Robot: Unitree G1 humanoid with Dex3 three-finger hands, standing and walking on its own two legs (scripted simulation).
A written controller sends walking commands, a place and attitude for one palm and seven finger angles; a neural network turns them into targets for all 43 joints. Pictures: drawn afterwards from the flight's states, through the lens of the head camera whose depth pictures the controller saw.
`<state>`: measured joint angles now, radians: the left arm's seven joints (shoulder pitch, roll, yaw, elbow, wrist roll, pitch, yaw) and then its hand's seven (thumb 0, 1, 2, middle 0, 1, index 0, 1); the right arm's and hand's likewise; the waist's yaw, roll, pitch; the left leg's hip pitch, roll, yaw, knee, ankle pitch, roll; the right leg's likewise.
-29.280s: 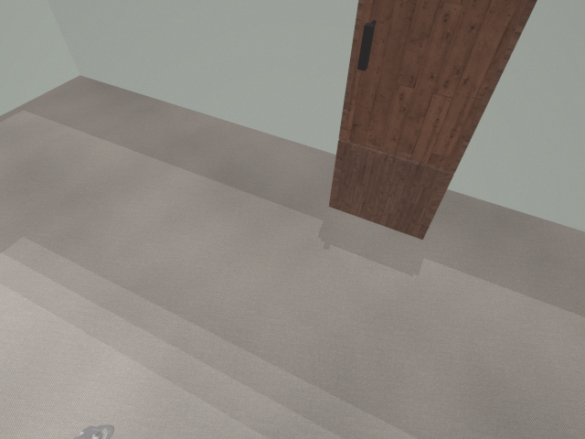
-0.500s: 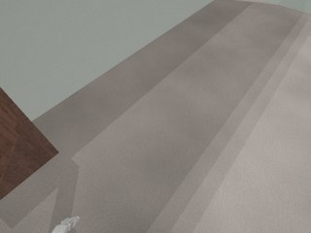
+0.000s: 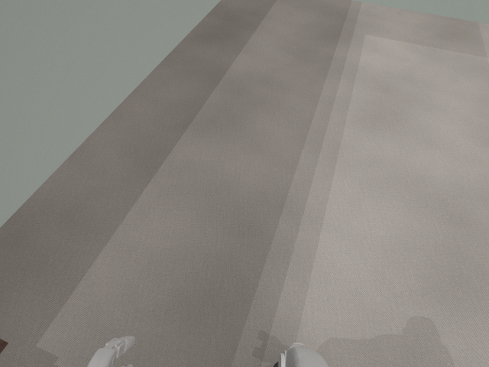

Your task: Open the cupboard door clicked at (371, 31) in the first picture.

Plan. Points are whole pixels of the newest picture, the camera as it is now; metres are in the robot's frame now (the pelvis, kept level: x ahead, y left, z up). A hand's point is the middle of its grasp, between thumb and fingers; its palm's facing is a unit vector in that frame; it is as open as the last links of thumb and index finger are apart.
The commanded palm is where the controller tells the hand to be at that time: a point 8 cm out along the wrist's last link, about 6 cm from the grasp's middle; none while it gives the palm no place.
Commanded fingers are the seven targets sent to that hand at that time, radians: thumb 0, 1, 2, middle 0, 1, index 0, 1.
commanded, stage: walk to a spot facing it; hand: left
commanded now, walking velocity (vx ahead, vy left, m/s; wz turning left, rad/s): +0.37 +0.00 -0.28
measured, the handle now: out of the picture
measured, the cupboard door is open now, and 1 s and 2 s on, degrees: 44 44 44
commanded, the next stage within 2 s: turn to face it in 0.76 s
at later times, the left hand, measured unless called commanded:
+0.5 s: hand (173, 291) +0.28 +0.16 -0.18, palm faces -0.11 -0.98 -0.18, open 7.3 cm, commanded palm none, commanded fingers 0.00 0.90 0.90 -0.20 -0.30 -0.20 -0.30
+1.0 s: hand (213, 214) +0.48 +0.09 -0.19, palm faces -0.05 -0.98 -0.18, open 7.3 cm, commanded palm none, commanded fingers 0.00 0.90 0.90 -0.20 -0.30 -0.20 -0.30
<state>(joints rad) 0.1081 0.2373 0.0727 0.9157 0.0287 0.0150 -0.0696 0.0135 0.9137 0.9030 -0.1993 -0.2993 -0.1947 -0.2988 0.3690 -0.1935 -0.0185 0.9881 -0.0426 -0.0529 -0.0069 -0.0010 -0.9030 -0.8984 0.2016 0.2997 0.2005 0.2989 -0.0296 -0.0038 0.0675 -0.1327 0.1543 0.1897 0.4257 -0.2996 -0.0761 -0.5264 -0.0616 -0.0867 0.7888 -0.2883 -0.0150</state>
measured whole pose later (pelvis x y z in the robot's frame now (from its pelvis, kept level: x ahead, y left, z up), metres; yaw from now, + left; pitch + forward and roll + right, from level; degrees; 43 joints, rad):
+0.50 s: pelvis +0.23 -0.03 +0.00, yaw -8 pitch +1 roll +0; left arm 0.24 0.22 0.07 1.06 0.03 0.00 -0.03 0.01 0.92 0.90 -0.20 -0.30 -0.20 -0.30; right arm 0.27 -0.14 -0.03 0.98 -0.04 -0.09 -0.02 0.00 -0.92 -0.90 0.20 0.30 0.20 0.30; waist -0.02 -0.04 0.03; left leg -0.27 0.08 0.14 0.53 -0.27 -0.01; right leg -0.44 -0.02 -0.03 1.09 -0.38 -0.03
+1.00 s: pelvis +0.46 -0.09 -0.01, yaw -5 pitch +1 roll -1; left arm 0.28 0.19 0.05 1.08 0.01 -0.04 0.01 0.00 0.93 0.90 -0.20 -0.30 -0.20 -0.30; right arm 0.21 -0.17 -0.04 1.01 -0.02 -0.05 0.01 0.00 -0.91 -0.90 0.20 0.30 0.19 0.30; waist -0.02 -0.02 0.05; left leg -0.38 0.09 0.12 0.58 -0.18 0.02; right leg -0.15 -0.05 -0.17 0.57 -0.40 0.01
